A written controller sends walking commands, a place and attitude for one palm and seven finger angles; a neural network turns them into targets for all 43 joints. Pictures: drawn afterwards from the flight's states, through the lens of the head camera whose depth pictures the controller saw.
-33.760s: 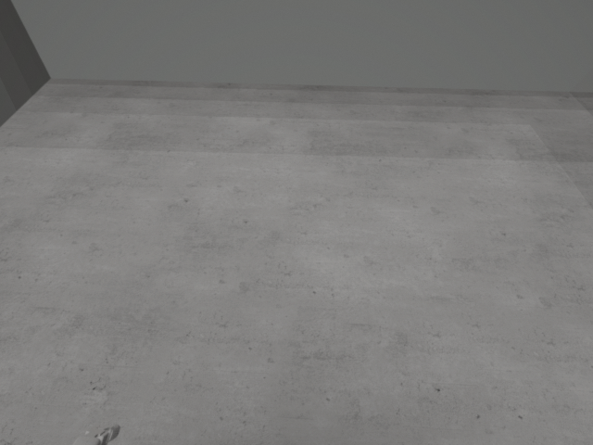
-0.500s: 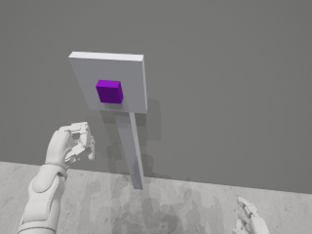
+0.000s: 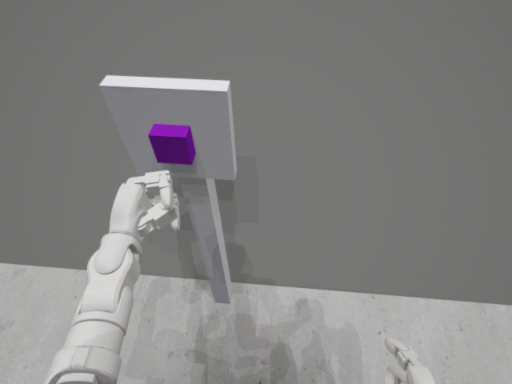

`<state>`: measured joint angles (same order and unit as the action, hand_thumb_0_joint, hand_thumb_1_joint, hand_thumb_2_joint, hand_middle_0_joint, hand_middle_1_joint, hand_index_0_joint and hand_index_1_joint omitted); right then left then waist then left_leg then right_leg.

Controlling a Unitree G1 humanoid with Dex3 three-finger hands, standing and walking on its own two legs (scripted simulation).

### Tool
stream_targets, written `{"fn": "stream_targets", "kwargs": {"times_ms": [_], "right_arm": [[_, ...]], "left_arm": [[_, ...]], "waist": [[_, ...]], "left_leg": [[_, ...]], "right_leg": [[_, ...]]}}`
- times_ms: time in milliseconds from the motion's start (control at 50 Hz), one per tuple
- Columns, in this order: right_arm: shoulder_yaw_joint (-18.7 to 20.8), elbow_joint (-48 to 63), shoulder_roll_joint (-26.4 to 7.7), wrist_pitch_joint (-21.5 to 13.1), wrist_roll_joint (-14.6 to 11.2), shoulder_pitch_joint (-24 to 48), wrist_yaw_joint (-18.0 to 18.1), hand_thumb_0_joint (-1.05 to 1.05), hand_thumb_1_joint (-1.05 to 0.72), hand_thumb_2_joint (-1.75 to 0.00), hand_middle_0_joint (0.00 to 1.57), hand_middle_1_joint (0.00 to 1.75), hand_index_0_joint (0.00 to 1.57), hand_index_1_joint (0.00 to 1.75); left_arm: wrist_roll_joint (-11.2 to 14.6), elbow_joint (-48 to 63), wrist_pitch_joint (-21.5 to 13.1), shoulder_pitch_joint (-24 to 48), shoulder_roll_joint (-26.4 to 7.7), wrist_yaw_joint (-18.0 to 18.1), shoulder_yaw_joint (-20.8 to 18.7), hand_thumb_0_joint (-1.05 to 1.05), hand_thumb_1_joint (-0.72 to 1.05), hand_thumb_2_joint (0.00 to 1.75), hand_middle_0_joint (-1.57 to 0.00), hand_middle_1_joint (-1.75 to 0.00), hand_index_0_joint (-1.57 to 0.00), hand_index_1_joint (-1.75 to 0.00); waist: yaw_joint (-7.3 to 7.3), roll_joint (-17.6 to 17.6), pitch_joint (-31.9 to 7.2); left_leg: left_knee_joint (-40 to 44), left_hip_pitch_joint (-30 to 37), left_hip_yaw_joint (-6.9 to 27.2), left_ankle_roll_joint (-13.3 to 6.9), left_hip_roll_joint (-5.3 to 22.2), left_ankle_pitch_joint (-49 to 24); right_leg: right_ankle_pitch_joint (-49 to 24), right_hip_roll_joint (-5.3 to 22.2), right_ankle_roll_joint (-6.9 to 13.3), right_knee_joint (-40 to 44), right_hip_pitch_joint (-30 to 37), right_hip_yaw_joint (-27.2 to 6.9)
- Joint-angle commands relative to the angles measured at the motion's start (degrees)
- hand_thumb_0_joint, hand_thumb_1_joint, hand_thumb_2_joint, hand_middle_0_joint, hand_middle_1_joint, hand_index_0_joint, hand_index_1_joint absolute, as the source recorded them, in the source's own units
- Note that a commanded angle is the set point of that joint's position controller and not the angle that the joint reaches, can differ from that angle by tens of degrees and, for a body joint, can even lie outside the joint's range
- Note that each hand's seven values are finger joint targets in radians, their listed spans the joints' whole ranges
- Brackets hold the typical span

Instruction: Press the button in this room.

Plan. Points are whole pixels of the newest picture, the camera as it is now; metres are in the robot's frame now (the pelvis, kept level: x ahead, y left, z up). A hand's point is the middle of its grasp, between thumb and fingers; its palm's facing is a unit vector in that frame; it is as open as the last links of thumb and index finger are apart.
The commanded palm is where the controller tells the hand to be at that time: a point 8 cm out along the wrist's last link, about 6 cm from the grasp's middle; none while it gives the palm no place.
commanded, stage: aim a knuckle at the button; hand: left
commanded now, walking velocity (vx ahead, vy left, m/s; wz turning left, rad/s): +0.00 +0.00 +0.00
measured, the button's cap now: (173, 143) +0.47 +0.16 +0.12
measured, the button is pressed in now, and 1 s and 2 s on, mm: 0 0 13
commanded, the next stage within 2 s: press the button with the knuckle in 0.78 s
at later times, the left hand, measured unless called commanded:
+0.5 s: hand (179, 205) +0.36 +0.14 +0.09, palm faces -0.05 -1.00 -0.02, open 3.1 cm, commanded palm +0.34 +0.19 +0.09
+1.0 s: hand (180, 202) +0.37 +0.14 +0.09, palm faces -0.06 -1.00 -0.01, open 3.1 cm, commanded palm +0.36 +0.19 +0.09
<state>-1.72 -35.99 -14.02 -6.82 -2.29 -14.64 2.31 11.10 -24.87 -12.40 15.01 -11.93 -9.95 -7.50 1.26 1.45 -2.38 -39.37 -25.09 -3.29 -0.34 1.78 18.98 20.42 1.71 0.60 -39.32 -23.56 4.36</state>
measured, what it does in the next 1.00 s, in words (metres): stands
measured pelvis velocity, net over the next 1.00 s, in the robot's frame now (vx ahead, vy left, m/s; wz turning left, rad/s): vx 0.00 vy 0.00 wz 0.00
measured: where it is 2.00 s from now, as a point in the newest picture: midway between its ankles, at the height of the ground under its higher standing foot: outside the picture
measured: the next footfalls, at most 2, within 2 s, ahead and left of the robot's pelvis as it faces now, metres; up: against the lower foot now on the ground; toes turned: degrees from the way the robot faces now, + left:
none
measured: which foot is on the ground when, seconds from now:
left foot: down 0.00-1.00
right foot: down 0.00-1.00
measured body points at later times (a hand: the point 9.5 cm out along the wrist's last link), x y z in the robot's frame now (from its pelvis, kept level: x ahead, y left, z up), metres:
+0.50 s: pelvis +0.00 +0.00 +0.00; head +0.03 -0.01 +0.45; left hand +0.36 +0.19 +0.09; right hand +0.11 -0.25 -0.11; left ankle +0.01 +0.11 -0.72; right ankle +0.00 -0.11 -0.72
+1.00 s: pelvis +0.00 +0.00 +0.00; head +0.03 -0.01 +0.45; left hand +0.37 +0.19 +0.09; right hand +0.12 -0.25 -0.11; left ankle +0.01 +0.12 -0.72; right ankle +0.00 -0.11 -0.72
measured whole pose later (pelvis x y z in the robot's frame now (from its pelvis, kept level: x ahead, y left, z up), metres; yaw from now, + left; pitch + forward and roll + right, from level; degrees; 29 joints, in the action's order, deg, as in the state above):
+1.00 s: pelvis +0.00 +0.00 +0.00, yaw +0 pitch +6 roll +0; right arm -1.4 -35.2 -14.1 -2.7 -2.4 -15.7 1.7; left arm 10.3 -32.2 -15.0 20.4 -11.8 -8.6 -7.3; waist 1.7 1.4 -2.8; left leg -40.4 -26.8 -3.3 -0.4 2.0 19.3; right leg 20.5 1.4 0.6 -40.0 -25.2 4.1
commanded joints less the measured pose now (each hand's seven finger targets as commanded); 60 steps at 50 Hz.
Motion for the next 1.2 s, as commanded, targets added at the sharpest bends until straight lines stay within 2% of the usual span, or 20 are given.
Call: {"fn": "stream_targets", "kwargs": {"times_ms": [0,40,140,180,220,280,320,400,440,600,620,760,820,880,920,980,1020,1080,1120,1180], "right_arm": [[3.2,6.8,-7.3,-1.9,-0.2,1.3,0.0,0.00,-0.90,-0.90,0.20,0.30,0.20,0.30],[3.3,6.6,-7.5,-1.3,0.0,0.7,-0.2,0.00,-0.90,-0.90,0.20,0.30,0.20,0.30],[3.5,7.5,-7.4,-0.3,0.2,0.3,-0.8,0.00,-0.90,-0.90,0.20,0.30,0.20,0.30],[3.5,7.7,-7.3,0.2,0.0,0.3,-0.8,0.00,-0.90,-0.90,0.20,0.30,0.20,0.30],[3.6,7.9,-7.6,0.5,0.0,0.0,-0.8,0.00,-0.90,-0.90,0.20,0.30,0.20,0.30],[3.6,8.2,-7.3,0.7,-0.3,0.3,-0.8,0.00,-0.90,-0.90,0.20,0.30,0.20,0.30],[3.6,8.1,-7.4,0.7,-0.3,0.2,-0.6,0.00,-0.90,-0.90,0.20,0.30,0.20,0.30],[3.6,7.6,-7.3,0.5,-0.3,0.4,-0.3,0.00,-0.90,-0.90,0.20,0.30,0.20,0.30],[3.6,7.5,-7.3,0.4,-0.4,0.6,-0.2,0.00,-0.90,-0.90,0.20,0.30,0.20,0.30],[3.2,7.6,-7.3,0.8,-0.4,1.2,-0.3,0.00,-0.90,-0.90,0.20,0.30,0.20,0.30],[3.1,7.5,-7.6,1.1,-0.3,0.8,-0.2,0.00,-0.90,-0.90,0.20,0.30,0.20,0.30],[3.1,8.4,-7.1,0.9,-0.4,1.1,-0.4,0.00,-0.90,-0.90,0.20,0.30,0.20,0.30],[3.2,8.2,-7.8,1.2,-0.4,0.6,-0.4,0.00,-0.90,-0.90,0.20,0.30,0.20,0.30],[3.2,8.2,-7.5,1.3,-0.4,0.7,-0.5,0.00,-0.90,-0.90,0.20,0.30,0.20,0.30],[3.4,8.0,-7.7,1.4,-0.2,0.3,-0.3,0.00,-0.90,-0.90,0.20,0.30,0.20,0.30],[3.3,7.4,-7.6,1.3,-0.1,0.2,-0.3,0.00,-0.90,-0.90,0.20,0.30,0.20,0.30],[3.2,7.1,-7.7,1.5,-0.1,-0.3,-0.2,0.00,-0.90,-0.90,0.20,0.30,0.20,0.30],[3.4,6.8,-7.6,1.6,0.0,-0.6,-0.4,0.00,-0.90,-0.90,0.20,0.30,0.20,0.30],[3.4,6.7,-7.9,1.8,0.1,-1.3,-0.5,0.00,-0.90,-0.90,0.20,0.30,0.20,0.30],[3.6,6.5,-7.7,2.0,0.1,-1.8,-0.7,0.00,-0.90,-0.90,0.20,0.30,0.20,0.30]], "left_arm": [[0.1,8.8,-4.7,22.6,-7.3,1.1,-1.8,0.00,0.90,0.90,-1.30,-1.50,-1.30,-1.50],[-0.3,7.0,-5.3,24.6,-8.0,1.8,-2.3,0.00,0.90,0.90,-1.30,-1.50,-1.30,-1.50],[-0.6,5.5,-6.6,21.0,-10.1,2.5,-5.0,0.00,0.90,0.90,-1.30,-1.50,-1.30,-1.50],[-0.5,6.0,-6.7,21.4,-9.2,2.3,-4.3,0.00,0.90,0.90,-1.30,-1.50,-1.30,-1.50],[-0.2,4.9,-6.7,19.6,-10.0,2.2,-5.2,0.00,0.90,0.90,-1.30,-1.50,-1.30,-1.50],[-0.1,7.4,-7.0,20.5,-9.2,1.6,-4.2,0.00,0.90,0.90,-1.30,-1.50,-1.30,-1.50],[-0.1,8.4,-7.4,22.1,-8.6,1.5,-3.0,0.00,0.90,0.90,-1.30,-1.50,-1.30,-1.50],[0.2,9.1,-7.6,24.0,-8.0,1.3,-2.3,0.00,0.90,0.90,-1.30,-1.50,-1.30,-1.50],[0.3,8.0,-7.4,23.5,-6.8,1.3,-1.3,0.00,0.90,0.90,-1.30,-1.50,-1.30,-1.50],[0.1,5.8,-6.8,24.6,-9.2,1.7,-3.3,0.00,0.90,0.90,-1.30,-1.50,-1.30,-1.50],[-0.2,4.1,-6.6,23.9,-10.3,1.7,-4.1,0.00,0.90,0.90,-1.30,-1.50,-1.30,-1.50],[0.4,6.0,-7.1,24.9,-6.9,0.6,-1.4,0.00,0.90,0.90,-1.30,-1.50,-1.30,-1.50],[0.5,3.4,-6.4,22.8,-8.3,0.5,-2.8,0.00,0.90,0.90,-1.30,-1.50,-1.30,-1.50],[0.1,6.0,-6.2,26.4,-7.7,0.6,-1.6,0.00,0.90,0.90,-1.30,-1.50,-1.30,-1.50],[-0.1,6.1,-6.5,26.9,-8.6,1.3,-2.3,0.00,0.90,0.90,-1.30,-1.50,-1.30,-1.50],[-0.2,5.7,-6.9,29.6,-9.0,2.0,-3.0,0.00,0.90,0.90,-1.30,-1.50,-1.30,-1.50],[-0.7,4.0,-7.0,29.8,-9.1,2.2,-2.6,0.00,0.90,0.90,-1.30,-1.50,-1.30,-1.50],[-0.7,2.1,-6.9,30.3,-8.2,2.2,-2.4,0.00,0.90,0.90,-1.30,-1.50,-1.30,-1.50],[-1.0,0.5,-6.8,30.7,-8.1,2.0,-2.1,0.00,0.90,0.90,-1.30,-1.50,-1.30,-1.50],[-1.2,-0.3,-6.8,33.4,-6.7,2.3,-1.2,0.00,0.90,0.90,-1.30,-1.50,-1.30,-1.50]], "waist": [[1.01,-0.4,-15.2],[1.22,-2.4,-15.9],[-0.64,-1.5,-18.6],[-0.20,-1.5,-17.5],[-0.15,-5.5,-16.6],[-0.01,-0.9,-16.4],[0.99,-2.7,-15.7],[1.19,-0.5,-16.1],[1.60,-2.6,-15.1],[0.75,-0.9,-15.4],[1.00,-3.4,-14.4],[0.94,-0.3,-17.4],[0.98,-4.3,-15.0],[1.41,-0.2,-16.1],[1.48,-2.9,-16.5],[1.43,-0.6,-17.5],[1.80,-2.3,-16.9],[1.47,-0.2,-17.8],[1.80,-2.5,-17.9],[2.07,-0.7,-18.3]], "left_leg": [[4.2,9.3,3.0,-0.4,-1.6,-12.1],[3.9,8.4,2.9,-0.7,-1.7,-12.2],[4.0,7.8,2.3,-0.6,-1.8,-14.0],[4.2,7.3,2.0,-0.6,-1.8,-13.9],[4.4,6.1,1.9,-0.9,-1.6,-13.2],[4.6,7.2,1.6,-0.8,-1.8,-12.5],[4.5,7.3,1.8,-1.0,-1.6,-11.6],[4.7,8.5,2.1,-0.9,-1.7,-10.7],[4.6,8.1,2.1,-1.1,-1.7,-10.0],[4.4,7.4,2.1,-1.0,-2.0,-9.8],[4.4,6.6,2.3,-1.1,-1.9,-9.3],[3.8,8.7,2.3,-0.9,-1.9,-12.7],[3.9,6.9,2.5,-1.1,-1.8,-11.5],[3.8,8.1,2.5,-0.8,-1.9,-11.2],[3.5,8.1,2.8,-1.0,-1.7,-11.9],[3.5,8.6,3.1,-0.8,-1.8,-11.5],[3.5,8.1,3.3,-0.9,-1.6,-11.8],[3.2,8.7,3.0,-0.7,-1.8,-12.9],[2.9,8.0,3.2,-0.8,-1.7,-13.5],[2.8,8.7,3.3,-0.6,-1.7,-13.9]], "right_leg": [[-16.0,-2.1,0.5,4.5,1.8,-1.8],[-16.6,-2.1,0.3,4.3,2.2,-2.1],[-19.3,-2.0,0.5,3.7,5.2,-2.5],[-20.0,-2.2,0.4,3.9,5.1,-2.5],[-19.7,-2.3,0.2,4.4,5.9,-2.5],[-19.1,-2.3,0.4,4.6,4.9,-2.7],[-17.8,-2.5,0.2,4.9,4.2,-2.5],[-16.5,-2.4,0.3,5.1,3.2,-2.5],[-15.8,-2.5,0.1,5.5,2.6,-2.6],[-16.1,-2.1,0.3,5.3,3.4,-2.9],[-15.3,-2.3,0.2,5.3,3.2,-2.7],[-19.1,-2.4,0.5,4.3,3.8,-2.5],[-17.9,-2.6,0.3,4.7,3.2,-2.3],[-17.3,-2.3,0.4,4.4,2.2,-2.3],[-17.3,-2.6,0.4,4.3,2.4,-2.3],[-16.7,-2.5,0.5,4.0,2.1,-2.3],[-16.5,-2.7,0.5,3.9,1.8,-2.1],[-18.0,-2.6,0.6,3.6,1.8,-2.2],[-18.4,-2.7,0.6,3.3,1.9,-1.9],[-18.5,-2.7,0.7,3.0,0.6,-1.8]]}}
